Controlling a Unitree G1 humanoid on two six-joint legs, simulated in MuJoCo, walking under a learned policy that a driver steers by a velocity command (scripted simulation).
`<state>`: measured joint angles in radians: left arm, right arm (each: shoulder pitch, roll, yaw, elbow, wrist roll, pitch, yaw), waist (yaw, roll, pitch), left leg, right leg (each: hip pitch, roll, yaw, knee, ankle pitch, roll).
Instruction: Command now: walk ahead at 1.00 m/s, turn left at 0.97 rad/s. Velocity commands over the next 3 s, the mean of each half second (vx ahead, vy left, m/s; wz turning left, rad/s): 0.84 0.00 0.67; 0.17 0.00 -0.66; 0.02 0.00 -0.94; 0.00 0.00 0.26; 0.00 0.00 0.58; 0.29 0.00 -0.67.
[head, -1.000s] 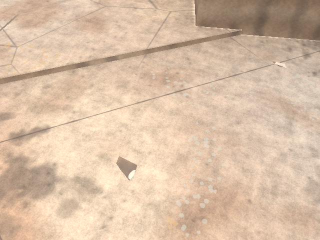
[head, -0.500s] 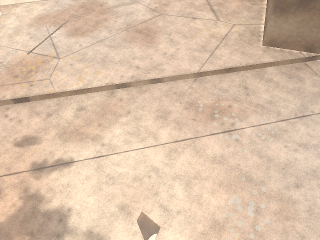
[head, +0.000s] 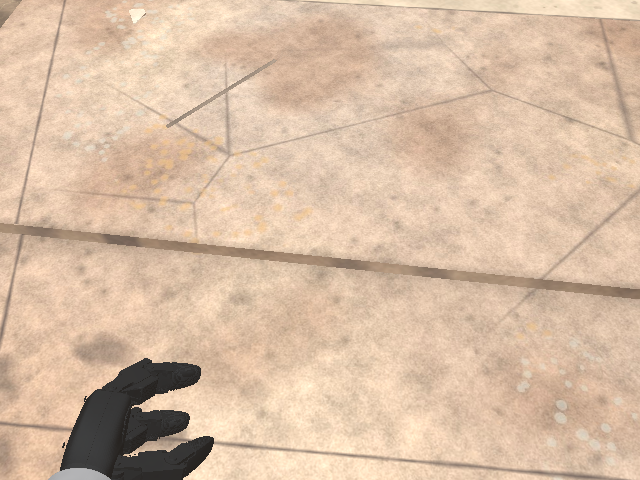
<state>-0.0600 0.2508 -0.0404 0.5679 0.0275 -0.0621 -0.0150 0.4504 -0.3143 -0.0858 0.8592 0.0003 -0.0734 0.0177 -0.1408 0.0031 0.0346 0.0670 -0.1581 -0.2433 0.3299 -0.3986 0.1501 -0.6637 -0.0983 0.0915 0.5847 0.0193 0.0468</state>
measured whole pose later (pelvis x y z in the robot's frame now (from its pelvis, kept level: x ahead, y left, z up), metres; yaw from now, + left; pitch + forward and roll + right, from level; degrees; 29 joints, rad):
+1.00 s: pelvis +0.61 -0.01 -0.01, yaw -3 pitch +2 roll +2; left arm 0.21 0.32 0.09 0.63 0.01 0.01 -0.02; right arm 0.03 -0.29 -0.07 0.76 0.00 -0.01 -0.02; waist 0.03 0.01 0.07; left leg -0.40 0.04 0.06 1.10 -0.56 -0.05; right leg -0.48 0.02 -0.03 0.66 -0.22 -0.08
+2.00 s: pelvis +0.66 +0.03 +0.01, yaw -19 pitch +2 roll -1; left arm 0.12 0.27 0.08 0.63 0.00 0.02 0.04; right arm 0.19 -0.31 -0.09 0.67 0.03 0.07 0.02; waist -0.01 0.00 0.06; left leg -0.48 0.06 0.05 0.85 -0.37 -0.07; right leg -0.21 -0.08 -0.15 0.49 -0.31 0.03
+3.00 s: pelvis +0.77 +0.06 +0.01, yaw -25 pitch +2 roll -1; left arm 0.19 0.32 0.09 0.62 0.04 0.04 -0.06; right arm 0.42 -0.29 -0.07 0.74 -0.04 -0.07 0.00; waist -0.06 -0.05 -0.05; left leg -0.06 -0.01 0.09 0.36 -0.34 0.04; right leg -0.78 -0.01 0.08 1.36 -0.17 0.00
